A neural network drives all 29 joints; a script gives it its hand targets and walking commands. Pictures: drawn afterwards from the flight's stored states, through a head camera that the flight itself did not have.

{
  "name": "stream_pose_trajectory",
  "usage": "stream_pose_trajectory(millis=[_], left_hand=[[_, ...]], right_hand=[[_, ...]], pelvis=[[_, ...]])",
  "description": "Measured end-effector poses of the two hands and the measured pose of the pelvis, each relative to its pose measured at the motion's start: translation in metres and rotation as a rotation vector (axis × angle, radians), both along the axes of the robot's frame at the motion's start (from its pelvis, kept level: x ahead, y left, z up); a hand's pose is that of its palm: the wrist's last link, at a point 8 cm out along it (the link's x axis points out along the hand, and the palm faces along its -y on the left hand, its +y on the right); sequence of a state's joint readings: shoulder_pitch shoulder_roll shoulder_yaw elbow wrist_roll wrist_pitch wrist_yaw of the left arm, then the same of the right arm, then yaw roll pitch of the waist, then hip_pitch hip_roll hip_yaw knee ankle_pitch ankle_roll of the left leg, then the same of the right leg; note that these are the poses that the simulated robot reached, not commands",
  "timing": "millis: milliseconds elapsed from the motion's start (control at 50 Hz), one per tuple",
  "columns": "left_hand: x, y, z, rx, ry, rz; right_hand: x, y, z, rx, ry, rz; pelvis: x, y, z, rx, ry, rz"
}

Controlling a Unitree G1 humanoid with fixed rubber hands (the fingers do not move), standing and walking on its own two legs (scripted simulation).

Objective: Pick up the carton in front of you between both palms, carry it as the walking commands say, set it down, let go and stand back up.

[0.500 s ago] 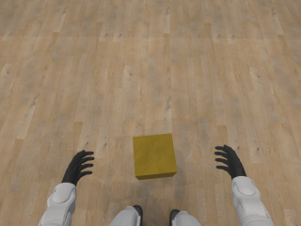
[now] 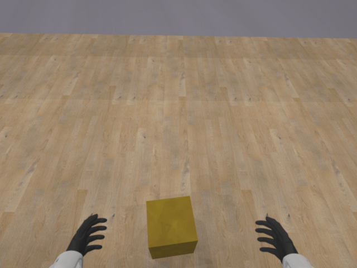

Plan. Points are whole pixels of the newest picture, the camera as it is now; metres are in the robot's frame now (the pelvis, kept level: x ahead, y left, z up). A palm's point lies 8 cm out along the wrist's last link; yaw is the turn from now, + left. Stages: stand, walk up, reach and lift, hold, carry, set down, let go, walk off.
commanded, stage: let go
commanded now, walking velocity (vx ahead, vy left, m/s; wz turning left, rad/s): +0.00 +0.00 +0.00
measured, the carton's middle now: (170, 228) +0.38 +0.03 -0.65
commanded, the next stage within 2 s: stand in 0.16 s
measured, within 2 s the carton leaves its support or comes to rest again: neither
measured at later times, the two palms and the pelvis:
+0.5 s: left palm (45, 265) +0.14 +0.30 -0.09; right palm (304, 264) +0.14 -0.27 -0.08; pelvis +0.01 +0.02 +0.00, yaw +0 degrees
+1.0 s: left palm out of the picture +0.12 +0.31 -0.10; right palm out of the picture +0.11 -0.28 -0.09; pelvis +0.01 +0.02 +0.00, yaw +0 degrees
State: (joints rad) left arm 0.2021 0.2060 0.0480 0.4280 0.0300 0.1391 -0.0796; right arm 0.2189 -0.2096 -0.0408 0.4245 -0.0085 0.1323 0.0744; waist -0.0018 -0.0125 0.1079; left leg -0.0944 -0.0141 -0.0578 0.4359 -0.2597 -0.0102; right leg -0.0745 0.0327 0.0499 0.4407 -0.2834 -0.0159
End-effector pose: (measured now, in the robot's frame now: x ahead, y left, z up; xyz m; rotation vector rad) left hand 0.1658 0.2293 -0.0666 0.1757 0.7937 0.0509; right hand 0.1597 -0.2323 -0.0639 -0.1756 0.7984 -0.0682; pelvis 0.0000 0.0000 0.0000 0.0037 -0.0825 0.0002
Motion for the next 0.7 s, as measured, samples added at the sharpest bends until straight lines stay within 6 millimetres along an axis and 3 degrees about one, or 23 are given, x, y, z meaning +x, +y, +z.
stream_pose_trajectory(millis=[200,400,700], left_hand=[[-0.001,0.019,0.004,0.058,0.008,0.036],[-0.018,0.067,-0.019,0.166,0.067,0.065],[-0.027,0.078,-0.03,0.18,0.144,0.06]], right_hand=[[-0.004,0.007,-0.009,-0.028,0.003,-0.008],[-0.019,-0.033,-0.014,-0.202,0.094,-0.049],[-0.022,-0.037,-0.017,-0.221,0.135,-0.065]], pelvis=[[0.002,0.01,-0.003,-0.003,0.0,0.006],[0.006,0.016,-0.005,-0.009,0.064,-0.003],[0.012,0.022,-0.002,-0.008,0.065,-0.007]])
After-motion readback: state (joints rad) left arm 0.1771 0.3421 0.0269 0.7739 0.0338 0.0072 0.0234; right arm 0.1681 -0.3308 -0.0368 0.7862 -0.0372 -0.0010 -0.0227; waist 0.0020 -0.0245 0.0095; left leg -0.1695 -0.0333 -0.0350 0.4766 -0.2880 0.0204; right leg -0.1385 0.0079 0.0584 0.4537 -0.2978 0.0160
